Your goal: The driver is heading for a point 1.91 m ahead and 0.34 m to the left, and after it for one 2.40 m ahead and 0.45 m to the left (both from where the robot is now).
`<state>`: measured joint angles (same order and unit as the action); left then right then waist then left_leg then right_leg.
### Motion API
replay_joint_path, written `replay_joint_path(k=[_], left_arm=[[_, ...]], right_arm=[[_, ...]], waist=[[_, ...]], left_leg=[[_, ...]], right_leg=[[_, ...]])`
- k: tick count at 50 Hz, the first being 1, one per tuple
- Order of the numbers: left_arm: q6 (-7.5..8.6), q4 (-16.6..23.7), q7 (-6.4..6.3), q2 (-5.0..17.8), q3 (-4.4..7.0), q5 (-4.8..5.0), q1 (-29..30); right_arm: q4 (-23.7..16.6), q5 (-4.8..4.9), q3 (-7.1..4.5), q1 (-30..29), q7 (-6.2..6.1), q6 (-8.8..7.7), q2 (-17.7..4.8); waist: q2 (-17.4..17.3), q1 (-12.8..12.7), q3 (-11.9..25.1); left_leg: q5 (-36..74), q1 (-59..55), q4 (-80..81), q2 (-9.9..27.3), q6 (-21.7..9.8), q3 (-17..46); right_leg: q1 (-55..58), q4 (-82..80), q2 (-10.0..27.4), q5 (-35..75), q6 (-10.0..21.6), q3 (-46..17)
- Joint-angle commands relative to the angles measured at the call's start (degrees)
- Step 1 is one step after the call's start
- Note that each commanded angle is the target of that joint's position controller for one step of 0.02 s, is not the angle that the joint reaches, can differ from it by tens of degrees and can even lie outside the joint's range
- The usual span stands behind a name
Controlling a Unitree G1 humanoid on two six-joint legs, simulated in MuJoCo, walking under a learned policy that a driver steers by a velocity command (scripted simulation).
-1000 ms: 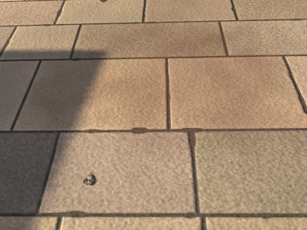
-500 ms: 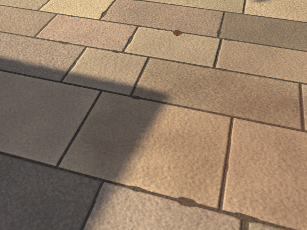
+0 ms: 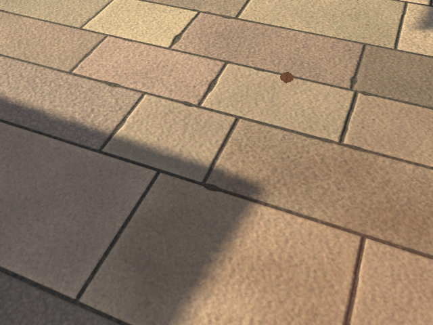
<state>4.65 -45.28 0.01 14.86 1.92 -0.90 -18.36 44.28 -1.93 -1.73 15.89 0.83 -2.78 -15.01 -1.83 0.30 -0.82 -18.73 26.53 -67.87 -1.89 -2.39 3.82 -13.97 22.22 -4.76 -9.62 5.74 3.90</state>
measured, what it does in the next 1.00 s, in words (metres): walks ahead, turning left: left foot, then right foot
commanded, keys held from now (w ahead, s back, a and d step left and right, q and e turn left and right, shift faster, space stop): no key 0.40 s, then q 0.54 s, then no key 0.06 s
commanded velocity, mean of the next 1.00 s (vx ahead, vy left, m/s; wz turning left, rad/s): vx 0.09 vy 0.00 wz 0.24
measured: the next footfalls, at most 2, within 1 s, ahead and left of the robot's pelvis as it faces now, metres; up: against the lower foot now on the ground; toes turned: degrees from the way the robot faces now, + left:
left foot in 0.28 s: +0.25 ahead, +0.10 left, +0.00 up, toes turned +0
right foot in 0.62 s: +0.17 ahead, -0.09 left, +0.00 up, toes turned +4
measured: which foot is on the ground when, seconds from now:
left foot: up 0.00-0.26, down 0.28-0.64, up 0.66-0.98, down 1.00-1.00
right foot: down 0.00-0.30, up 0.32-0.60, down 0.62-1.00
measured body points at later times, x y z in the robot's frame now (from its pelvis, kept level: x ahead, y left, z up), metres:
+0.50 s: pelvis +0.13 +0.02 +0.00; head +0.15 +0.03 +0.44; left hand +0.20 +0.27 -0.15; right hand +0.22 -0.22 -0.13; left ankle +0.21 +0.10 -0.74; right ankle +0.10 -0.10 -0.72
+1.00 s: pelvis +0.11 +0.03 -0.01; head +0.13 +0.04 +0.44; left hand +0.13 +0.31 -0.14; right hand +0.31 -0.19 -0.12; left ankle +0.08 +0.11 -0.75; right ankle +0.13 -0.10 -0.74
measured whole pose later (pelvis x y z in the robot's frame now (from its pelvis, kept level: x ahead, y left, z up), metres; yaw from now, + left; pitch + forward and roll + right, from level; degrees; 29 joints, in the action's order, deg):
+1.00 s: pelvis +0.11 +0.03 -0.01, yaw +15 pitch +0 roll +0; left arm -1.0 -45.5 -1.6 15.6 3.3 -1.4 -13.4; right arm 42.5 -1.0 -3.6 10.7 1.4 3.0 -14.4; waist 1.4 -1.1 -2.1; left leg -17.0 14.2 -31.0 -1.6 -1.7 -2.0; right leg -14.6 34.6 5.7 -19.4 -0.5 10.0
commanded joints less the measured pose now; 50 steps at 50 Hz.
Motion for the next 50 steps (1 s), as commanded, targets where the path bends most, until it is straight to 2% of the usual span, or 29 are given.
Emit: replay_joint_path(k=[1, 5, 9, 11, 13, 14, 15, 16, 17, 18, 19, 20, 22, 25, 28, 30, 31, 32, 33, 34, 35, 36, 37, 39, 43, 47, 48, 49, 50], left_arm=[[2.16, 1.32, 0.33, 4.64, 0.61, 0.46, -2.44], [1.27, -0.06, 0.48, 4.84, 0.29, 0.62, -2.62], [0.17, -2.12, 0.07, 5.09, 0.38, 0.66, -6.60], [-0.29, -2.59, -0.23, 5.05, 0.38, 0.53, -6.24], [-0.60, -2.81, -0.65, 5.05, 0.41, 1.03, -4.61], [-0.46, -2.87, -0.76, 5.02, 0.42, 1.18, -5.08], [-0.17, -1.78, -0.97, 3.03, -0.18, 0.95, -7.96], [-1.26, -3.63, -1.10, -1.02, -1.06, 2.44, -15.60], [-3.00, -4.29, -1.46, 2.64, -0.19, 1.29, -11.90], [-3.84, -3.30, -1.30, 2.95, 0.10, 0.45, -7.92], [-4.48, -3.34, -1.19, 2.36, 0.08, -0.18, -5.53], [-5.09, -3.50, -1.10, 1.70, -0.05, -0.30, -4.98], [-5.90, -4.32, -1.48, 1.22, -0.17, -0.33, -5.47], [-6.46, -4.05, -2.25, 1.89, 0.20, 0.17, -3.97], [-6.35, -3.05, -2.80, 1.42, 0.23, 0.18, -2.46], [-5.94, -3.34, -3.12, 1.13, 0.29, 0.16, -4.88], [-5.54, -3.08, -3.31, 2.50, 0.70, -0.21, -5.86], [-5.21, -2.10, -3.70, 6.81, 1.64, -1.20, -6.31], [-5.26, -1.50, -3.79, 10.93, 3.05, -1.28, -3.92], [-5.24, -0.28, -3.99, 9.59, 2.78, -1.61, 0.30], [-4.95, 0.91, -4.20, 6.36, 1.88, -1.37, 3.62], [-4.74, 1.77, -4.24, 5.31, 1.59, -1.17, 6.59], [-4.46, 2.42, -4.26, 5.19, 1.50, -0.96, 8.03], [-4.34, 2.56, -3.98, 5.17, 1.57, -0.72, 6.59], [-4.77, 1.60, -3.21, 7.72, 2.69, -0.65, 1.82], [-5.35, 1.55, -1.88, 10.36, 3.81, -0.72, 2.23], [-5.49, 1.38, -1.69, 10.47, 3.88, -0.39, 2.78], [-5.56, 0.74, -1.48, 10.02, 3.85, -0.33, 1.81], [-5.77, 1.54, -1.12, 6.91, 3.14, -0.53, 0.30]], right_arm=[[-2.19, -0.39, -0.50, 5.15, 0.27, 0.53, -2.75], [-3.43, -0.01, 0.65, -1.22, 0.09, 0.65, -0.57], [-3.64, 0.46, 0.99, -5.70, -0.65, 0.63, -0.30], [-3.31, 0.27, 0.81, -5.57, -1.15, 0.20, -0.82], [-1.61, -0.05, 0.56, -1.68, -1.77, -0.59, -1.09], [-0.39, -0.51, 0.22, 1.46, -2.10, -1.39, -2.49], [0.18, -0.98, -0.46, 5.45, -2.41, -1.95, -6.21], [0.45, 0.08, -0.58, 6.22, -2.53, -1.13, -5.89], [0.09, 1.53, 0.28, 6.03, -2.20, -0.55, -2.73], [0.08, 1.63, 0.55, 3.16, -2.26, -0.23, -2.27], [0.04, 1.13, 0.82, 0.40, -2.58, 0.17, -1.59], [0.06, 0.88, 0.90, -1.88, -3.00, 0.53, -1.47], [0.19, 0.52, -0.01, -4.12, -2.98, 1.21, -3.58], [0.26, 1.07, -1.72, -3.41, -2.36, 2.24, -6.12], [0.25, 0.86, -3.01, -3.91, -1.96, 3.70, -6.70], [-0.11, 1.15, -3.56, -5.46, -1.79, 4.59, -6.53], [-0.40, 1.43, -3.55, -5.70, -1.71, 4.82, -5.66], [-1.90, 2.03, -3.08, -6.82, -1.56, 4.81, -3.17], [-3.52, 2.24, -2.89, -9.36, -1.45, 4.58, -1.72], [-2.81, 0.16, -3.51, -7.67, -1.37, 4.57, -3.73], [-1.08, -0.01, -4.21, -4.36, -1.13, 4.79, -4.69], [0.24, 0.07, -4.46, -1.01, -1.05, 5.08, -4.65], [0.64, -0.13, -4.56, 0.49, -1.02, 5.33, -4.64], [0.28, 0.02, -4.20, -0.34, -0.69, 5.68, -3.73], [-3.40, 0.95, -3.06, -6.22, 0.75, 6.27, -2.36], [-5.38, 1.62, -3.08, -6.00, 1.09, 6.06, -3.57], [-5.09, 1.37, -2.93, -4.35, 0.84, 5.60, -3.10], [-4.73, 0.83, -2.96, -2.78, 0.29, 4.83, -3.71], [-4.71, -0.11, -3.96, -0.55, -0.28, 3.88, -8.47]], waist=[[5.05, 2.18, 1.21], [8.12, 1.04, 1.61], [7.84, -1.83, 2.69], [7.38, -1.62, 2.25], [5.60, 0.68, 2.04], [3.07, 1.80, 3.57], [-2.89, 0.94, 8.84], [-10.58, -0.63, 15.72], [-7.02, 1.41, 14.59], [-5.35, 0.70, 9.46], [-3.15, -0.26, 6.37], [-3.33, -1.74, 4.23], [-5.56, -2.95, 3.31], [-5.31, -1.99, 4.28], [-5.86, -1.76, 2.76], [-5.57, -3.15, 2.19], [-3.68, -3.61, 1.71], [4.30, -3.84, 0.79], [15.74, -3.99, -2.40], [13.37, -2.27, -3.70], [7.46, 0.49, -2.30], [5.49, 2.80, -1.26], [6.30, 3.51, -0.06], [7.92, 1.79, 0.77], [11.15, -2.54, 2.02], [12.94, -2.85, 2.67], [11.61, -1.39, 2.83], [8.11, -0.08, 3.16], [-3.38, -0.01, 4.75]], left_leg=[[2.07, 4.55, 3.60, 2.11, 1.73, -1.50], [10.31, 0.87, 19.51, 2.23, 2.52, -5.68], [15.71, -1.87, 28.78, 1.57, 1.62, -6.38], [13.92, -4.02, 31.99, 1.23, 0.39, -5.82], [16.69, -10.42, 40.78, 0.67, -1.38, -5.40], [27.04, -17.01, 44.98, 3.07, -2.35, -2.54], [54.41, -27.35, 39.82, 13.36, -5.06, 5.88], [67.30, -32.09, 39.57, 23.99, -15.70, 16.12], [58.92, -28.12, 43.01, 24.17, -18.27, 19.46], [48.42, -23.53, 46.43, 22.21, -17.39, 17.86], [39.13, -19.30, 49.25, 19.92, -15.32, 15.65], [32.85, -14.58, 51.59, 17.60, -12.79, 12.47], [25.38, -10.54, 52.62, 12.87, -9.73, 9.20], [14.57, -10.27, 52.98, 11.87, -9.85, 10.83], [3.41, -6.53, 54.12, 11.18, -9.45, 13.24], [-0.23, -2.00, 53.49, 9.82, -7.28, 13.76], [-3.34, 1.13, 51.70, 8.10, -4.96, 13.38], [-6.97, 6.67, 45.19, 4.04, -1.52, 9.35], [-7.66, 10.53, 30.74, -5.51, 0.40, -1.43], [-10.84, 7.62, 17.56, -3.05, 0.69, -1.91], [-9.03, 4.57, 10.37, -2.62, 0.73, -0.31], [-6.55, 3.42, 5.77, -2.38, 1.12, -0.50], [-5.03, 4.32, 3.70, -1.88, 1.57, -1.11], [-4.51, 6.03, 6.49, -1.02, 3.22, -3.25], [-7.15, 2.12, 19.64, 0.62, 3.65, -5.31], [-6.22, -6.08, 31.01, -0.59, 1.58, -9.00], [-1.13, -10.50, 37.99, -1.19, 0.85, -9.16], [7.49, -16.26, 46.42, -0.99, 0.17, -6.83], [14.99, -24.90, 51.70, 9.33, -1.78, 7.54]], right_leg=[[4.52, -9.39, 15.70, 40.00, 7.71, -11.68], [3.39, -8.00, 10.74, 47.95, 4.08, -3.82], [8.17, -4.74, 12.38, 45.18, 3.05, -4.73], [8.97, -1.91, 13.97, 42.81, 3.32, -6.46], [8.43, 3.55, 13.61, 38.81, 2.02, -7.43], [6.47, 8.26, 11.60, 31.82, 0.28, -7.05], [1.11, 15.01, 8.89, 12.57, -1.39, -5.19], [-2.59, 24.23, 3.15, -17.61, -2.75, -3.39], [-4.75, 28.26, 2.39, -28.94, -3.00, -5.43], [-6.82, 29.61, 2.51, -29.56, -3.63, -6.29], [-6.54, 29.08, 3.42, -27.02, -4.34, -6.64], [-4.13, 26.10, 4.45, -23.79, -4.95, -6.59], [-0.39, 21.10, 3.59, -19.34, -5.78, -4.31], [-0.96, 19.29, 2.56, -16.45, -5.72, -3.15], [-0.27, 15.47, 2.15, -13.47, -4.82, -2.64], [4.98, 7.51, 1.69, -9.06, -3.37, -2.05], [7.66, 2.12, 3.62, -9.34, -2.18, -4.27], [8.81, -5.18, 12.29, -16.36, 0.47, -13.80], [3.36, -13.56, 23.49, -20.79, 5.33, -26.78], [-1.98, -13.39, 27.73, -10.35, 8.75, -26.54], [-3.46, -11.13, 24.83, -1.58, 8.74, -21.62], [-2.99, -8.97, 21.88, 5.67, 7.31, -16.04], [-0.26, -7.31, 20.27, 11.22, 6.31, -12.26], [5.40, -4.59, 18.46, 19.36, 5.56, -7.39], [11.15, -1.20, 20.59, 22.82, 5.84, -5.23], [9.56, 3.15, 21.86, 23.93, 4.65, -3.72], [7.29, 6.18, 20.93, 21.93, 3.07, -2.38], [3.39, 10.52, 19.51, 15.69, -0.01, -0.41], [-6.34, 22.10, 15.38, -0.97, -3.95, 3.54]])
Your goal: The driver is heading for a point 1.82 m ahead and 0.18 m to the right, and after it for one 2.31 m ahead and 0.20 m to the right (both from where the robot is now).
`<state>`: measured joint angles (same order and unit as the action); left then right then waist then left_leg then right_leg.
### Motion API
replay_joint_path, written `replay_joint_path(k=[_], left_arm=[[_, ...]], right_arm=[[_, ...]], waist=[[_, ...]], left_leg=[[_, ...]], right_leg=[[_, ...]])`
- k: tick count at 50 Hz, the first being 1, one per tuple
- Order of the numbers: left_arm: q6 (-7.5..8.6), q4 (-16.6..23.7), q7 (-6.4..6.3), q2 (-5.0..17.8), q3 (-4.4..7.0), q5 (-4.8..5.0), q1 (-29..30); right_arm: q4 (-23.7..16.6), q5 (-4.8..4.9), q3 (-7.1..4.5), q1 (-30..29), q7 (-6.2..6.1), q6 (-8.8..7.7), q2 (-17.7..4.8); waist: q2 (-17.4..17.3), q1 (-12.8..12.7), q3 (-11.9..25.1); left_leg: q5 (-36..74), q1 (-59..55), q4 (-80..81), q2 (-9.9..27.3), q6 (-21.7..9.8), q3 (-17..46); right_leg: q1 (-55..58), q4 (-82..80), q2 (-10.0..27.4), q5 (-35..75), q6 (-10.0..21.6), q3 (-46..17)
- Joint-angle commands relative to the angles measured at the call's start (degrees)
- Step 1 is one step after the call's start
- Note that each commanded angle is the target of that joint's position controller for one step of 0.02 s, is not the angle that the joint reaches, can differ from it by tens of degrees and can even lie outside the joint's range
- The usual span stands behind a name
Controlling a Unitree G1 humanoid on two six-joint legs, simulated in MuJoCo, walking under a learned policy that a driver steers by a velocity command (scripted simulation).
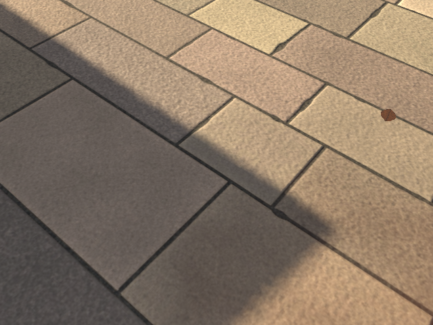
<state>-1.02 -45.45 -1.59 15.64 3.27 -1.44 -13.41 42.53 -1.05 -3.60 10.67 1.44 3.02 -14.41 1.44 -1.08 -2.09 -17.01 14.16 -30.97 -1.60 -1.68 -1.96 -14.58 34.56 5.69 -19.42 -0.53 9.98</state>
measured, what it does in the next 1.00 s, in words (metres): walks ahead: right foot, then left foot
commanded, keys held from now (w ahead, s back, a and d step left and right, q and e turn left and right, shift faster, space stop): no key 0.22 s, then w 0.40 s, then no key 0.38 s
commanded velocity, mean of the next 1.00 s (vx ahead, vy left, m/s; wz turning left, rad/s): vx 0.18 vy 0.00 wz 0.10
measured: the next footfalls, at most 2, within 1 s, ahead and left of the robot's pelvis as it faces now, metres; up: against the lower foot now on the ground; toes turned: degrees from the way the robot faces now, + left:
right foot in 0.42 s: +0.03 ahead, -0.09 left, +0.00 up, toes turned +2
left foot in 0.86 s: +0.30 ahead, +0.12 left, +0.00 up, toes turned +6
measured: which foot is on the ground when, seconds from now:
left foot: down 0.00-0.44, up 0.46-0.84, down 0.86-1.00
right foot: down 0.00-0.00, up 0.02-0.40, down 0.42-0.86, up 0.88-1.00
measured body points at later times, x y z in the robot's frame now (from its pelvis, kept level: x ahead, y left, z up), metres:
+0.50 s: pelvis +0.02 +0.00 +0.01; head +0.02 -0.02 +0.46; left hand +0.04 +0.26 -0.11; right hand +0.11 -0.26 -0.12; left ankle +0.00 +0.09 -0.70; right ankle -0.01 -0.09 -0.73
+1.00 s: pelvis +0.18 +0.05 +0.01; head +0.21 +0.07 +0.45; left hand +0.17 +0.29 -0.15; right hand +0.29 -0.18 -0.12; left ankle +0.26 +0.12 -0.73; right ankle +0.08 -0.08 -0.66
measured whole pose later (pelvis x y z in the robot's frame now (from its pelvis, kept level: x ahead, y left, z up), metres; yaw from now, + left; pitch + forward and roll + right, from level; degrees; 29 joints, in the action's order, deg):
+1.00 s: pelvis +0.18 +0.05 +0.01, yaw +3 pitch -1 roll -1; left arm 1.0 -56.3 -0.8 11.6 1.7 -1.1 -17.4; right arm 51.5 -0.5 -1.1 9.8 -0.8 -2.7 -11.0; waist 1.4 -1.6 -5.3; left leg -6.4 19.0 -25.8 -2.2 -5.3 -5.3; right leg -17.0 58.9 -0.5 -26.6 1.4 -1.1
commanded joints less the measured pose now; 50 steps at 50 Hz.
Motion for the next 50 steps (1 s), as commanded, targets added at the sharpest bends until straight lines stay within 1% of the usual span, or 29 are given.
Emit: replay_joint_path(k=[1, 2, 3, 4, 6, 8, 11, 14, 16, 18, 20, 21, 22, 23, 24, 25, 28, 31, 36, 38, 40, 42, 43, 44, 45, 46, 47, 48, 50], left_arm=[[-0.41, 5.60, 0.09, 1.03, 0.06, 0.44, -1.89], [-1.40, 5.37, -0.54, 3.59, 0.38, 0.41, 1.95], [-1.82, 4.88, -0.30, 3.82, 0.62, 1.09, 2.29], [-1.71, 3.90, -0.03, 4.10, 0.75, 1.29, 1.72], [-1.66, 2.08, 0.49, 5.64, 1.33, 0.04, -1.14], [-1.83, 1.10, 0.93, 4.45, 1.03, 0.33, -2.71], [-2.22, 1.02, 0.84, 2.54, 0.19, 0.48, -1.06], [-1.61, 1.39, 1.26, 3.42, 0.13, -0.54, 0.53], [-0.80, 1.81, 1.65, 3.72, 0.20, -0.54, 1.61], [0.33, 1.12, 1.73, 2.60, -0.07, -0.28, -0.12], [1.52, -1.83, 1.53, 0.74, -0.38, -0.17, -6.85], [2.22, -3.51, 1.19, 1.80, -0.07, -0.31, -10.97], [2.99, -4.69, 0.59, 5.49, 0.53, -0.86, -17.11], [3.37, -5.10, 0.73, 11.09, 1.96, 0.13, -17.79], [3.46, -5.19, 0.81, 8.94, 1.68, -0.10, -14.92], [3.89, -4.21, 1.04, 6.76, 1.06, 0.41, -10.91], [5.34, -4.13, 1.35, 4.30, 0.50, 0.75, -8.60], [6.03, -6.41, 1.64, 3.45, 0.35, 0.86, -12.58], [5.70, -9.05, 1.33, 2.68, -0.44, 0.39, -15.30], [5.50, -9.74, 1.10, 3.49, -0.48, 0.43, -15.27], [5.48, -9.85, 0.78, 4.27, -0.38, 0.66, -13.16], [5.33, -10.04, 0.66, 4.63, -0.29, 1.45, -11.41], [5.41, -8.81, 0.52, 2.81, -0.86, 1.74, -13.15], [4.47, -10.16, 0.31, -3.75, -2.08, 4.08, -23.64], [3.03, -11.93, -0.22, 1.47, -0.64, 2.43, -21.91], [2.59, -10.74, 0.10, 1.30, -0.53, 1.23, -16.21], [2.57, -10.04, 0.42, 0.11, -0.83, 0.38, -12.03], [2.17, -9.93, 0.71, -0.11, -0.70, -0.09, -10.25], [0.93, -11.83, 0.98, -1.79, -1.02, -0.43, -13.05]], right_arm=[[-3.72, -0.30, -3.45, 6.51, -1.06, -2.30, -16.29], [-2.03, 0.32, -2.99, 11.00, -1.41, -2.58, -12.91], [-1.89, 0.24, -1.59, 7.55, -1.73, -2.53, -9.19], [-2.59, -0.02, -0.76, 2.63, -2.04, -2.21, -7.06], [-3.21, 0.33, -0.18, -0.71, -2.58, -2.21, -5.97], [-2.68, 0.32, 0.22, 0.10, -2.51, -2.59, -5.58], [-1.43, -0.03, 0.48, 1.03, -2.55, -2.86, -5.75], [0.95, -0.49, -0.31, 5.36, -2.14, -2.16, -8.07], [1.64, -0.54, -0.58, 5.94, -1.76, -1.93, -8.69], [2.00, -0.30, -0.81, 4.98, -1.53, -2.25, -8.95], [1.73, 0.58, -0.88, 1.44, -1.50, -2.52, -8.39], [1.32, 0.57, -0.54, -0.09, -1.58, -2.87, -6.60], [-0.66, 0.34, 0.58, -3.20, -1.39, -3.57, -2.41], [-2.72, 0.12, 0.80, -6.36, -1.21, -4.24, -2.04], [-2.67, -1.36, -0.21, -7.20, -0.91, -4.66, -5.93], [-1.05, -0.98, -0.46, -3.61, -0.07, -5.01, -5.92], [1.91, -1.47, -0.64, -0.20, 1.17, -4.94, -5.59], [1.00, -1.43, -0.13, -4.01, 1.38, -4.52, -3.73], [-0.32, -0.93, 1.44, -9.58, 0.75, -4.71, -0.39], [0.20, -0.58, 1.40, -8.85, 0.26, -4.75, -0.91], [2.14, -0.50, 0.80, -3.99, -0.57, -5.05, -2.67], [6.47, -1.36, -0.08, 7.42, -1.49, -6.46, -4.61], [7.85, -2.43, -0.81, 14.34, -2.00, -7.27, -8.38], [8.08, -1.78, -1.63, 15.86, -1.86, -7.00, -12.59], [7.75, 1.46, -1.55, 14.05, -1.60, -6.32, -10.60], [6.84, 1.66, -0.46, 7.43, -1.79, -6.07, -7.01], [6.29, 1.13, 0.86, 2.84, -2.01, -5.97, -3.04], [6.70, 0.86, 1.60, 1.65, -2.41, -6.11, -1.31], [8.04, 0.38, 2.11, 1.45, -2.87, -6.27, -0.57]], waist=[[-18.49, 2.35, 4.82], [-10.60, 5.92, 6.84], [-8.37, 3.36, 4.08], [-7.49, 1.36, 1.84], [-8.97, -0.15, 2.66], [-6.90, -0.36, 4.80], [-7.91, 0.90, 3.31], [-10.38, 3.48, 1.55], [-9.23, 3.72, -1.16], [-6.86, 2.29, -2.08], [-4.71, -2.06, -1.99], [-2.52, -3.97, -1.83], [6.23, -6.31, -0.88], [12.80, -6.62, -5.66], [5.01, -4.22, -9.81], [3.68, -1.16, -8.73], [3.52, 0.57, -4.58], [3.24, -0.61, -4.45], [4.89, -1.78, -4.62], [6.22, -1.46, -3.48], [6.40, 0.90, -1.48], [2.91, 6.06, 3.71], [-2.41, 7.16, 10.66], [-14.93, 3.09, 20.58], [-8.38, 3.81, 21.29], [-6.54, 2.16, 12.56], [-4.78, 1.26, 6.83], [-5.34, 0.24, 4.09], [-6.34, -1.87, 4.37]], left_leg=[[40.87, -13.16, 13.53, 24.53, -12.19, 30.13], [42.42, -11.09, 12.03, 24.46, -17.06, 26.87], [38.18, -8.63, 12.47, 20.69, -16.27, 21.79], [32.72, -6.38, 13.77, 16.74, -13.39, 17.66], [35.65, -7.07, 13.61, 12.56, -10.95, 13.15], [35.87, -7.96, 13.40, 12.04, -10.64, 11.52], [27.11, -7.11, 14.20, 11.87, -10.43, 11.91], [-6.34, -6.20, 19.84, 12.30, -11.96, 17.78], [-15.59, -5.36, 21.95, 13.96, -12.75, 21.86], [-16.33, -2.85, 21.81, 14.19, -12.68, 22.47], [-17.85, 5.37, 18.52, 11.01, -10.52, 18.91], [-18.60, 12.64, 13.27, 8.11, -8.39, 16.30], [-17.03, 21.52, -0.80, 2.99, -5.39, 9.51], [-12.21, 31.34, -11.08, -3.55, -3.41, 0.48], [-8.00, 30.98, -17.17, 0.86, -3.32, 4.69], [-4.22, 29.63, -19.29, 1.81, -2.90, 5.13], [3.19, 26.92, -23.59, 3.27, -1.09, 2.31], [7.35, 29.35, -23.57, 4.58, 0.46, 0.39], [10.73, 19.10, -10.03, 2.64, 1.18, -3.92], [12.19, 13.33, -6.15, 1.27, -0.11, -4.08], [12.03, 7.24, -2.62, -0.09, -2.04, -3.05], [21.47, -6.90, 6.71, -0.07, -3.91, -2.34], [39.40, -20.52, 3.59, 11.18, -5.40, 7.54], [62.82, -31.04, 2.27, 28.19, -16.60, 26.62], [54.10, -23.39, 6.78, 25.92, -18.25, 28.22], [42.34, -15.66, 10.16, 22.95, -16.85, 22.62], [36.62, -9.17, 13.27, 19.80, -14.38, 18.25], [36.34, -4.87, 15.16, 17.28, -12.31, 14.27], [36.07, 0.41, 16.15, 13.87, -9.94, 8.76]], right_leg=[[-17.75, 17.18, -4.89, -17.30, -0.61, -1.85], [-15.08, 23.98, -2.75, -17.47, -0.60, -9.35], [-14.97, 25.83, -2.54, -13.90, -0.33, -10.62], [-14.46, 24.19, -2.01, -9.63, -0.10, -11.27], [-12.41, 23.53, -2.96, -4.39, -0.28, -10.28], [-9.88, 21.41, -3.69, -2.97, -0.70, -10.15], [-7.04, 12.34, -3.81, -2.74, -0.86, -10.11], [-6.99, 7.69, -5.33, -5.46, 0.08, -7.88], [-7.92, 5.20, -5.46, -6.97, 1.03, -7.71], [-3.79, 0.22, -5.79, -6.11, 2.68, -7.41], [9.79, -11.76, -7.22, 1.26, 5.18, -5.75], [18.38, -15.06, -5.66, -0.27, 6.33, -9.30], [25.17, -23.17, 5.90, -13.14, 8.59, -24.32], [22.22, -31.69, 16.12, -26.35, 13.23, -42.61], [16.40, -31.82, 16.80, -24.89, 14.93, -42.14], [15.82, -31.59, 13.72, -21.98, 13.84, -38.13], [16.84, -31.40, 7.41, -4.69, 11.20, -25.66], [17.32, -30.80, 5.90, 5.99, 11.51, -20.37], [12.72, -22.62, 3.40, 42.80, 9.95, -11.15], [12.28, -19.51, 3.97, 48.43, 8.97, -11.09], [13.43, -14.51, 4.60, 53.66, 7.70, -12.06], [11.53, -0.72, 1.73, 49.06, 5.38, -10.54], [2.79, 11.40, -0.93, 27.36, 3.94, -9.35], [-6.59, 30.44, -9.44, -16.27, 2.36, -8.33], [-5.48, 34.81, -8.70, -15.06, 2.46, -14.00], [-8.00, 35.78, -6.95, -12.48, 2.49, -13.92], [-8.47, 32.09, -5.30, -9.28, 2.52, -13.74], [-6.59, 28.03, -3.94, -7.17, 2.25, -13.89], [0.46, 21.99, -4.12, -4.70, 1.59, -12.19]])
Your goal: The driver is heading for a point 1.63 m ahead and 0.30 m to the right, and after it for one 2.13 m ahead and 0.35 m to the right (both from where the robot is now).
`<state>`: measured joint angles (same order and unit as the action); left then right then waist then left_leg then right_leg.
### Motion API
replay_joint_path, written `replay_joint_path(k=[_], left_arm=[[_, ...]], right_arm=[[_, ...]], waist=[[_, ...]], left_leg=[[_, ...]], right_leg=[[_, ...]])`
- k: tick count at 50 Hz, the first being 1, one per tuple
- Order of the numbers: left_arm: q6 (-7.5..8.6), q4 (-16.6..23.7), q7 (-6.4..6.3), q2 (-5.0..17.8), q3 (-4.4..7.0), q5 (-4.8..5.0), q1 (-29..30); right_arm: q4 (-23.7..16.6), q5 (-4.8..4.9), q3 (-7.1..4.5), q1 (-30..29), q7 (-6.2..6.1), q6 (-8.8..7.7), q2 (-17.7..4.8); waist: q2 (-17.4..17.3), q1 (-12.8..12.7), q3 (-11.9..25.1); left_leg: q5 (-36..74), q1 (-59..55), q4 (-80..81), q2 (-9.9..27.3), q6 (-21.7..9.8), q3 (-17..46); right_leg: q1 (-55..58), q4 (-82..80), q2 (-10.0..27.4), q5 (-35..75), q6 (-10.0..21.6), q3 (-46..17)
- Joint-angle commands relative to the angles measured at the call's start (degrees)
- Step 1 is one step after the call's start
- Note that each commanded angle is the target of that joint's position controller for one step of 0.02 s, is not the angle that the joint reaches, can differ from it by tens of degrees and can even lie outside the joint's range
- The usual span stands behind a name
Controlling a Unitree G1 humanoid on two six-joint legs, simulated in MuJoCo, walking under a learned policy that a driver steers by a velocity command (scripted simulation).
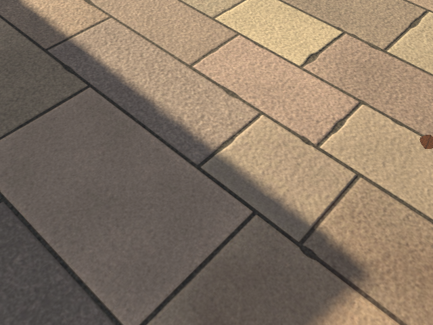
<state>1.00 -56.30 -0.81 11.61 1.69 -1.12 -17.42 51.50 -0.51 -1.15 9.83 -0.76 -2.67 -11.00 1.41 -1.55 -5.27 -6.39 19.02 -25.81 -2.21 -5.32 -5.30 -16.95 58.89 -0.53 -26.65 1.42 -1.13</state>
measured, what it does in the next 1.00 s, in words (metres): steps on the spot: right foot, then right foot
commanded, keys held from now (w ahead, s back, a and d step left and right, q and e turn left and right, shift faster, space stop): no key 0.56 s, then e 0.20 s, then w+e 0.24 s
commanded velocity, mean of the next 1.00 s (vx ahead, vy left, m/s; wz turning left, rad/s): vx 0.07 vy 0.00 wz -0.14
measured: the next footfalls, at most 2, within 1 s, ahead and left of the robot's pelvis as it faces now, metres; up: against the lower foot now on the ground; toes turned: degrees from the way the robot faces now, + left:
right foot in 0.24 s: +0.07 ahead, -0.12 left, +0.00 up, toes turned +0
right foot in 1.00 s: +0.06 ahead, -0.14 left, +0.00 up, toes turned -14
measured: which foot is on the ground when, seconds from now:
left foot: down 0.00-1.00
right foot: up 0.00-0.22, down 0.24-0.76, up 0.78-0.98, down 1.00-1.00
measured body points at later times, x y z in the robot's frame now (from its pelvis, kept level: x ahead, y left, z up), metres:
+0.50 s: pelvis +0.04 +0.00 +0.01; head +0.04 +0.00 +0.46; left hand +0.03 +0.21 -0.15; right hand +0.06 -0.23 -0.15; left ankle +0.08 +0.06 -0.73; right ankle +0.03 -0.12 -0.73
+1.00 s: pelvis +0.06 -0.05 +0.00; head +0.05 -0.08 +0.45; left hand +0.16 +0.20 -0.13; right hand +0.06 -0.33 -0.16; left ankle +0.08 +0.06 -0.73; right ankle +0.02 -0.13 -0.73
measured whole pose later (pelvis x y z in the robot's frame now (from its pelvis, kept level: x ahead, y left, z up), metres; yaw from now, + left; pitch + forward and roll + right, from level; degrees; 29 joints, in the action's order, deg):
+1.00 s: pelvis +0.06 -0.05 +0.00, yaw -11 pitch +1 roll +2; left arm -0.3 -53.4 1.3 11.2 3.4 -1.4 -16.2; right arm 57.2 -1.8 -5.3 14.1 -1.8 0.0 -15.6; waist -2.4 -0.8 1.9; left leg -21.5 15.2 -32.5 4.4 -2.4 -13.7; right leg -14.0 33.2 0.8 -24.7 6.3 3.6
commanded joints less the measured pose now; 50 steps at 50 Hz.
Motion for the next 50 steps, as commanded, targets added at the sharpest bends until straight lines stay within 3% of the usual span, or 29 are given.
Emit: replay_joint_path(k=[1, 3, 7, 9, 11, 12, 13, 15, 17, 20, 28, 33, 36, 38, 40, 41, 42, 44, 46, 48, 49, 50], left_arm=[[-1.55, -1.69, 0.09, 1.51, 0.36, -0.55, -9.84], [-2.47, -2.11, -0.42, 1.30, 0.17, -0.40, -8.00], [-3.40, -2.36, -0.90, 2.39, 0.12, -0.27, -3.56], [-3.09, -3.40, -0.81, 1.52, -0.24, -0.32, -3.96], [-2.38, -4.28, -0.97, 1.15, -0.69, -0.67, -4.55], [-1.78, -4.38, -1.18, 2.07, -0.79, -1.00, -4.97], [-1.32, -4.34, -1.29, 3.94, -0.59, -0.30, -3.03], [-0.16, -4.71, -1.17, 1.73, -1.27, 0.43, -1.07], [0.36, -4.97, -1.39, 1.96, -1.22, 0.74, -0.70], [0.30, -5.95, -1.52, 1.27, -1.33, 0.65, -2.52], [0.12, -7.66, -1.66, 0.64, -1.58, 0.56, -4.30], [-0.11, -4.17, -1.56, 2.41, -0.76, 0.70, -0.71], [-0.71, -1.84, -1.58, 2.36, -0.20, 0.44, -0.66], [-1.25, -0.31, -1.49, 1.55, 0.02, 0.04, -0.80], [-1.73, 0.96, -0.92, 1.34, 0.61, -0.68, -0.69], [-1.92, 2.71, -0.22, 2.13, 1.00, -1.22, 2.00], [-2.06, 4.33, 0.58, 1.99, 1.17, -1.47, 4.13], [-2.03, 5.11, 1.89, 1.81, 1.43, -0.87, 3.50], [-1.95, 3.55, 2.36, 1.63, 1.80, 0.06, -1.88], [-2.01, 1.36, 2.49, 0.95, 2.14, 0.20, -9.01], [-1.80, -0.72, 2.41, 1.23, 2.50, -0.08, -13.27], [-1.29, -1.69, 1.84, 3.70, 3.15, -0.77, -17.07]], right_arm=[[-0.35, -0.44, -0.30, 2.90, -0.68, -0.76, -4.34], [0.45, -0.70, -0.35, 3.62, -0.63, -0.74, -5.48], [1.82, -0.59, -0.70, 4.43, -0.66, 0.90, -6.90], [2.30, -0.11, -0.72, 3.73, -0.81, 1.75, -6.80], [3.14, 0.21, -0.54, 4.59, -0.94, 2.24, -6.00], [3.50, 0.16, -0.52, 5.41, -0.88, 2.31, -5.44], [3.82, 0.71, -0.61, 7.33, -0.76, 2.54, -4.59], [5.38, 0.11, -0.39, 8.06, -0.54, 2.42, -3.60], [6.76, -0.21, -0.47, 9.38, -0.55, 2.11, -4.15], [7.96, -0.16, -0.14, 8.93, -0.75, 1.74, -3.55], [10.70, -0.03, 0.38, 9.61, -1.28, 1.65, -2.23], [8.86, -0.09, -1.24, 7.95, -2.66, 1.84, -5.55], [7.83, -0.17, -2.80, 9.28, -3.37, 2.80, -7.41], [7.31, -0.34, -3.81, 10.15, -3.80, 3.54, -8.64], [5.94, -0.64, -4.18, 9.38, -3.82, 3.55, -8.62], [5.43, -1.08, -4.44, 9.75, -3.57, 3.22, -9.29], [4.96, -1.27, -4.61, 8.55, -3.38, 2.82, -10.17], [3.48, -1.01, -5.01, 4.01, -2.95, 1.92, -11.48], [2.16, -0.86, -5.33, 0.05, -2.03, 1.29, -12.20], [1.77, -0.83, -5.61, -2.21, -1.04, 1.52, -12.27], [1.78, -1.49, -5.36, -2.42, -0.58, 1.97, -10.63], [1.20, -2.09, -4.48, -2.79, 0.27, 2.38, -7.29]], waist=[[-6.20, -1.80, 8.27], [-6.86, -1.29, 8.04], [-8.22, 0.30, 5.63], [-6.33, -0.44, 3.92], [-3.40, -0.70, 1.62], [-1.83, -0.10, 0.48], [2.29, 2.48, -1.79], [4.26, 3.35, -0.56], [2.76, 3.75, 1.39], [-0.20, 2.75, 1.53], [-1.40, 2.04, 1.48], [-1.52, 2.24, 2.64], [-2.93, 2.59, 3.76], [-5.49, 2.76, 4.94], [-9.54, 3.64, 6.70], [-7.31, 4.26, 4.49], [-4.95, 3.43, 2.37], [-4.32, 1.09, 1.96], [-5.59, -1.13, 3.82], [-4.69, -4.43, 3.83], [-0.56, -5.52, 2.39], [10.59, -6.97, 1.54]], left_leg=[[24.43, -4.02, 11.00, 13.80, -6.00, 11.02], [15.03, -3.57, 12.19, 13.57, -6.04, 11.25], [-12.84, -0.11, 16.25, 13.46, -5.49, 14.65], [-20.08, 2.93, 16.67, 13.29, -4.34, 15.38], [-25.07, 5.83, 16.41, 12.18, -1.15, 15.42], [-23.78, 5.74, 14.90, 10.92, 0.64, 14.96], [-18.70, 2.58, 13.94, 7.14, 1.84, 11.68], [-7.54, -9.30, 9.23, 6.06, 1.65, 9.67], [-4.92, -12.22, 8.38, 6.64, 1.22, 9.97], [-5.32, -9.54, 9.42, 7.14, 1.09, 10.51], [-2.51, -9.64, 9.15, 7.10, 1.29, 10.20], [-0.97, -10.88, 5.15, 7.56, 0.20, 8.21], [-2.47, -10.91, 3.90, 10.38, -2.10, 9.17], [-3.67, -10.59, 5.40, 15.27, -5.14, 11.84], [-23.56, -8.25, 11.84, 23.42, -10.43, 19.54], [-32.92, -6.53, 16.00, 26.52, -12.48, 23.44], [-37.18, -5.40, 18.48, 27.20, -12.20, 24.41], [-33.18, -2.21, 19.68, 24.01, -7.90, 17.34], [-28.28, 2.67, 18.21, 19.90, -4.26, 8.16], [-32.87, 7.09, 11.99, 16.71, -2.07, 1.35], [-35.09, 10.72, 2.66, 13.60, -0.68, -2.87], [-34.94, 17.37, -16.39, 8.36, 1.25, -8.35]], right_leg=[[4.44, -5.52, 1.72, 2.38, -0.61, -0.43], [4.91, -12.15, 1.53, 1.73, -0.91, 0.41], [6.02, -20.28, 1.32, 5.31, -0.54, 1.58], [9.19, -25.56, 1.13, 9.02, 0.14, 2.40], [12.57, -34.42, 2.47, 13.27, 1.24, 0.48], [12.33, -38.26, 5.42, 12.63, 1.81, -3.08], [5.07, -39.97, 6.83, 7.25, 2.74, -6.43], [-2.46, -43.57, 7.08, 5.67, 1.66, -6.67], [-1.15, -43.30, 6.13, 9.28, 0.79, -5.35], [2.99, -41.66, 5.71, 13.21, 1.14, -4.31], [4.77, -40.93, 5.87, 15.84, 1.44, -3.78], [0.36, -35.05, 4.80, 19.46, 2.66, -5.11], [-4.23, -28.20, 2.84, 18.58, 3.01, -4.65], [-6.55, -21.08, 0.62, 15.11, 2.67, -1.99], [-9.16, -7.27, -0.04, -4.36, 3.78, 1.86], [-12.93, -1.35, 2.35, -7.65, 4.00, 1.80], [-15.11, -1.02, 4.33, -6.84, 3.86, 1.20], [-9.70, -7.69, 4.93, -3.14, 3.71, 1.74], [2.33, -16.05, 2.12, -0.48, 4.43, 5.15], [12.67, -25.98, -1.32, 5.53, 5.08, 9.86], [17.13, -31.06, -2.85, 3.52, 5.87, 8.66], [20.19, -39.85, 4.70, -7.02, 8.31, -4.67]])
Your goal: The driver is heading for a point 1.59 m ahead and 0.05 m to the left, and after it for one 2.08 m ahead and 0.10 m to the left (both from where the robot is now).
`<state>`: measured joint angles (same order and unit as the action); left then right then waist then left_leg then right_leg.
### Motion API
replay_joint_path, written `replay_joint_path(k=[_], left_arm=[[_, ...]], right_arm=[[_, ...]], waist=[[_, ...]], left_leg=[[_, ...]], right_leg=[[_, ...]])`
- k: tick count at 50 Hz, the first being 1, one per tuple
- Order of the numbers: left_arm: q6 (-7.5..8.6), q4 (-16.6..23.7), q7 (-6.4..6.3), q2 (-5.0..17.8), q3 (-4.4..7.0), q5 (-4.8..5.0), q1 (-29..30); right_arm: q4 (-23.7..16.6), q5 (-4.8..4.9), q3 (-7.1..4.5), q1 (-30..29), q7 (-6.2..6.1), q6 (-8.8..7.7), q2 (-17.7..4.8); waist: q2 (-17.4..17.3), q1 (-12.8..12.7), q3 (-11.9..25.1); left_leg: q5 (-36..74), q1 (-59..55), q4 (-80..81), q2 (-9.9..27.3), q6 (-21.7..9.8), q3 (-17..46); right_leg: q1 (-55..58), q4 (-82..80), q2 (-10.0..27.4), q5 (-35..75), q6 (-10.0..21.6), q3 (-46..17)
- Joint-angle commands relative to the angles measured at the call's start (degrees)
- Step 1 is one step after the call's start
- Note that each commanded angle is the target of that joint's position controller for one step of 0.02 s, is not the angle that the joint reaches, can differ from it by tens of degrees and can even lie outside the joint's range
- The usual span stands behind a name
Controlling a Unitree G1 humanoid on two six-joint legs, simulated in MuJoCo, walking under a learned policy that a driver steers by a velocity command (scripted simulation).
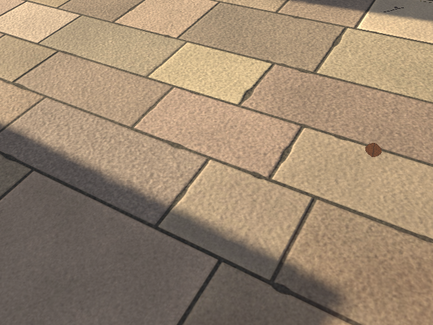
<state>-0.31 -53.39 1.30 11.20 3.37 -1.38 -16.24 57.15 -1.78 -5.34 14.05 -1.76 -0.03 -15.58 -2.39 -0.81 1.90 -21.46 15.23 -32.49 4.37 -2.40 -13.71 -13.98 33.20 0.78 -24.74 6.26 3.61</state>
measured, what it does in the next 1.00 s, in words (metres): walks ahead: left foot, then right foot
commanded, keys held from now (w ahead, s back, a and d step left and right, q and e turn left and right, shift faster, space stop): w+e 0.06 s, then w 0.22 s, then no key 0.30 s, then q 0.28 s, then w+q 0.14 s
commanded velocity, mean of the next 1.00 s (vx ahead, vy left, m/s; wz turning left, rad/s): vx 0.23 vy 0.00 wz -0.02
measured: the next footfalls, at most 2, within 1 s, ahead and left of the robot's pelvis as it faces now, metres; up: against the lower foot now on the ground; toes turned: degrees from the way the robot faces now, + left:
left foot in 0.46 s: +0.37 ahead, +0.04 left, +0.00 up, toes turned -4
right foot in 0.92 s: +0.33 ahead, -0.14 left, +0.00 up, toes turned +2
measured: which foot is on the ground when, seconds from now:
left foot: down 0.00-0.00, up 0.02-0.44, down 0.46-0.94, up 0.96-1.00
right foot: down 0.00-0.46, up 0.48-0.90, down 0.92-1.00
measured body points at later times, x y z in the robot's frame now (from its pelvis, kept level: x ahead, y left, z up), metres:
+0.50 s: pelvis +0.21 -0.02 -0.01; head +0.26 -0.02 +0.43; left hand +0.17 +0.23 -0.16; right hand +0.35 -0.27 -0.14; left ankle +0.33 +0.04 -0.73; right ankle -0.01 -0.09 -0.68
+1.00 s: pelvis +0.29 -0.05 +0.01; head +0.30 -0.06 +0.46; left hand +0.36 +0.21 -0.12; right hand +0.35 -0.31 -0.14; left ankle +0.32 +0.05 -0.70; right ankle +0.29 -0.14 -0.73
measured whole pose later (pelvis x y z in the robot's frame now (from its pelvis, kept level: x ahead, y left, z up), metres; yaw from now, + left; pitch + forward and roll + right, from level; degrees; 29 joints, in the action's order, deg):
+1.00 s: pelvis +0.29 -0.05 +0.01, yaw +2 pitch +1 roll +1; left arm 1.2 -52.4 -3.2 11.3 2.8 -1.7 -13.2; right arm 53.5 -1.0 -4.9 14.6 -0.4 2.0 -13.8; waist -1.6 1.0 0.1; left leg -21.4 24.6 -42.4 -5.6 -4.1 2.3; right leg -12.9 26.3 -1.2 -13.8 2.8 1.2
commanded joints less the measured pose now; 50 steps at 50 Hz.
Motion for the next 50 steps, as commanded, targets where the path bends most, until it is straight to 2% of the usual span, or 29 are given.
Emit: replay_joint_path(k=[1, 2, 3, 4, 5, 7, 14, 17, 19, 21, 22, 23, 24, 25, 26, 27, 28, 30, 33, 36, 39, 42, 43, 45, 46, 47, 48, 49, 50], left_arm=[[0.92, -1.89, -1.01, 8.70, 1.46, -0.80, -16.73], [0.89, -0.67, -2.19, 9.82, 1.67, -0.42, -11.82], [1.22, 0.85, -2.58, 10.57, 1.85, -0.11, -7.47], [1.97, 1.61, -2.32, 10.51, 2.00, 0.36, -5.41], [2.86, 1.67, -2.12, 9.56, 1.88, 0.73, -5.16], [4.43, -0.28, -1.79, 5.97, 0.92, 0.90, -9.40], [5.32, -3.02, -1.95, 5.55, 0.74, 0.41, -16.81], [5.13, -3.90, -2.48, 5.26, 0.28, 0.09, -16.61], [5.22, -4.17, -2.69, 5.86, 0.13, 0.06, -15.25], [5.61, -4.13, -2.99, 7.31, 0.36, 0.15, -12.73], [5.80, -4.10, -2.89, 8.08, 0.56, 0.78, -11.10], [6.09, -2.99, -2.71, 6.15, 0.05, 1.59, -12.00], [5.17, -4.83, -3.12, -0.51, -0.85, 4.49, -24.19], [4.25, -6.31, -3.55, 5.43, 0.54, 2.55, -23.21], [3.79, -5.03, -3.28, 5.14, 0.55, 1.09, -16.46], [3.78, -3.85, -2.84, 4.40, 0.36, -0.06, -11.19], [3.37, -3.38, -2.38, 4.37, 0.64, -0.51, -8.52], [1.91, -4.35, -1.78, 2.07, 0.23, -0.93, -10.22], [0.58, -3.89, -2.60, 0.68, -0.42, -0.46, -8.18], [-0.57, -2.31, -3.58, 2.91, -0.20, -0.27, -3.32], [-0.89, -0.19, -3.78, 3.99, 0.04, 0.09, 2.02], [-0.44, 1.10, -4.28, 3.84, 0.00, 0.65, 3.69], [-0.18, 1.26, -4.54, 3.71, -0.03, 0.88, 3.20], [0.89, 0.99, -4.54, 2.85, -0.21, 0.75, -0.84], [1.54, 0.86, -4.55, 3.98, 0.12, 0.42, -3.70], [2.01, 1.10, -4.93, 8.80, 1.06, -0.38, -7.37], [2.01, 1.99, -4.91, 15.42, 2.78, -0.69, -4.20], [2.00, 3.04, -5.01, 11.10, 2.00, -0.99, -0.15], [2.46, 3.79, -4.93, 8.51, 1.30, -0.33, 2.74]], right_arm=[[-8.35, -0.38, 1.41, -9.55, 1.84, -0.32, 2.47], [-11.04, -0.99, 1.45, -13.44, 2.46, -1.20, 0.23], [-11.02, -0.02, 0.91, -12.57, 3.15, -2.16, -2.91], [-9.14, 0.04, 0.67, -10.11, 3.56, -2.92, -4.37], [-7.46, -0.66, 0.57, -8.12, 3.67, -3.23, -4.47], [-6.45, -1.00, 0.76, -7.25, 3.99, -2.84, -2.88], [-11.18, -0.21, 2.03, -19.09, 3.93, -2.13, -0.21], [-12.21, 0.20, 3.01, -20.87, 3.87, -2.80, 1.41], [-11.26, 0.51, 2.96, -16.81, 3.23, -3.33, 0.70], [-7.12, 0.79, 1.79, -4.68, 2.03, -4.06, -2.37], [-4.69, 0.44, 1.33, 3.27, 1.46, -4.83, -3.31], [-3.01, -0.89, 0.59, 10.92, 0.88, -5.39, -6.85], [-2.97, -1.41, -0.33, 12.22, 1.56, -5.23, -11.64], [-3.59, 1.82, -0.38, 10.21, 1.99, -4.28, -9.45], [-4.88, 2.26, 0.87, 2.21, 1.80, -4.05, -5.19], [-5.25, 1.80, 2.26, -1.55, 1.58, -4.09, -0.73], [-4.42, 1.45, 2.95, -1.22, 1.13, -4.35, 1.02], [-2.44, 1.26, 3.80, 0.15, 0.63, -4.55, 2.30], [-2.53, 0.63, 3.21, -0.46, 1.02, -4.67, -1.56], [-3.18, 0.55, 1.86, 1.30, 1.17, -2.95, -4.79], [-4.01, 0.45, 0.93, 1.67, 1.09, -0.81, -4.81], [-4.52, 0.26, 0.05, 1.79, 0.96, 0.51, -5.08], [-4.73, 0.28, -0.21, 1.52, 0.93, 0.81, -5.24], [-5.24, 1.01, -0.73, -0.07, 0.89, 1.48, -5.17], [-6.23, 1.63, -0.64, -1.55, 0.77, 1.73, -3.93], [-8.36, 2.20, 0.29, -2.18, 0.70, 1.55, 0.44], [-9.86, 2.05, 0.50, -3.81, 0.82, 1.34, 1.29], [-9.43, -0.14, -0.37, -4.40, 1.40, 1.03, -3.49], [-8.32, -0.03, -0.85, -1.82, 2.36, 0.74, -3.40]], waist=[[20.40, -5.51, -7.83], [13.15, -3.41, -12.43], [10.05, -0.50, -13.17], [7.51, 0.69, -11.56], [6.75, 1.06, -9.53], [6.05, 0.51, -6.58], [7.53, -3.21, -7.90], [8.17, -3.26, -9.16], [9.20, -1.59, -7.10], [9.57, 3.16, -1.98], [8.29, 7.16, 1.40], [3.71, 8.48, 8.00], [-10.75, 3.18, 18.07], [-3.20, 3.57, 20.22], [-0.75, 1.62, 10.42], [1.04, 1.28, 3.96], [0.45, 0.84, 1.10], [-1.28, -1.35, 0.67], [-3.06, -2.45, 1.03], [-3.91, -0.62, 1.29], [-3.91, 0.92, -1.31], [-3.53, 1.62, -2.40], [-3.53, 1.52, -2.27], [-2.52, -0.93, -0.75], [-0.53, -2.74, -1.54], [10.43, -3.36, -1.01], [21.18, -2.76, -5.20], [9.87, -0.43, -7.93], [8.01, 2.24, -7.41]], left_leg=[[-15.56, 34.71, -23.12, -5.37, 0.78, 4.31], [-6.92, 35.82, -26.36, -2.86, 1.04, 12.80], [0.25, 33.72, -26.14, -1.25, 1.54, 13.78], [4.91, 31.28, -24.00, -0.50, 1.96, 13.67], [7.96, 28.76, -22.36, -0.40, 2.13, 13.18], [11.95, 27.14, -21.82, -0.86, 2.18, 12.13], [16.35, 29.90, -13.61, -1.39, 2.67, 9.22], [17.42, 22.66, -5.11, -3.51, 1.14, 7.00], [18.07, 13.08, -1.67, -5.76, -1.03, 6.23], [19.26, 1.63, 2.12, -8.42, -3.06, 6.99], [27.60, -8.26, 7.82, -6.71, -3.93, 8.06], [42.85, -22.59, 4.23, 3.75, -5.47, 17.04], [72.74, -37.59, 0.59, 23.21, -17.17, 38.88], [64.93, -30.36, 6.94, 21.18, -19.08, 43.62], [52.32, -20.78, 10.21, 18.26, -17.51, 35.99], [48.36, -13.21, 13.03, 14.83, -15.25, 30.60], [49.46, -9.11, 14.78, 12.25, -13.46, 26.03], [51.53, -2.49, 16.17, 8.62, -11.24, 20.34], [52.09, -0.45, 15.51, 6.50, -11.32, 18.99], [31.12, 0.57, 17.06, 6.74, -11.93, 23.34], [9.57, 3.66, 19.91, 6.51, -11.86, 28.39], [7.42, 3.64, 19.14, 6.79, -11.86, 32.23], [9.30, 3.22, 18.22, 6.75, -11.56, 33.21], [-2.82, 7.21, 16.53, 4.42, -10.02, 33.86], [-11.49, 13.98, 14.27, 1.07, -7.07, 32.76], [-17.41, 22.53, 1.46, -4.68, -3.40, 25.98], [-10.77, 30.22, -13.26, -12.30, -1.61, 14.44], [-4.01, 26.98, -19.08, -6.64, -1.76, 19.24], [0.27, 24.51, -21.66, -6.14, -1.17, 19.08]], right_leg=[[15.40, -26.00, 18.46, -28.41, 9.15, -41.67], [7.82, -32.68, 19.38, -31.50, 11.45, -46.38], [5.32, -31.67, 18.13, -24.85, 10.79, -41.98], [7.54, -30.31, 14.86, -13.12, 8.74, -34.32], [10.05, -29.00, 12.10, -2.48, 7.03, -28.49], [14.43, -27.16, 9.67, 11.57, 5.49, -22.01], [18.55, -24.84, 8.87, 31.68, 5.33, -15.47], [16.48, -20.62, 7.66, 50.22, 3.90, -11.37], [14.98, -16.61, 7.49, 61.39, 2.04, -10.38], [16.69, -6.14, 6.63, 69.54, 0.00, -10.75], [14.09, 3.40, 4.76, 64.22, -1.05, -9.44], [4.56, 16.49, 1.65, 42.89, -1.85, -8.73], [-9.40, 40.00, -7.92, -11.04, -4.07, -5.61], [-9.27, 44.81, -7.34, -7.16, -3.73, -10.37], [-11.17, 44.07, -4.12, -2.99, -3.99, -10.04], [-11.85, 40.02, -2.30, -0.29, -4.08, -9.05], [-10.74, 36.70, -0.99, 1.21, -4.21, -9.10], [-3.75, 29.75, -0.33, 2.87, -4.86, -7.42], [-1.90, 18.74, -1.32, 1.69, -5.94, -4.45], [-3.53, 14.15, -1.50, 2.61, -6.09, -3.76], [-5.43, 12.48, -1.52, 3.94, -6.33, -3.90], [-5.42, 9.15, -2.12, 2.76, -6.45, -4.22], [-4.48, 6.79, -2.48, 2.62, -6.27, -4.26], [4.04, -3.47, -3.61, 3.61, -4.99, -3.40], [10.93, -11.89, -2.04, 1.81, -3.59, -6.02], [17.63, -21.25, 11.13, -10.93, -0.88, -19.88], [12.76, -30.37, 22.73, -20.17, 4.44, -36.66], [6.92, -29.60, 21.30, -17.39, 5.02, -32.73], [5.68, -28.74, 18.34, -12.52, 4.00, -27.92]])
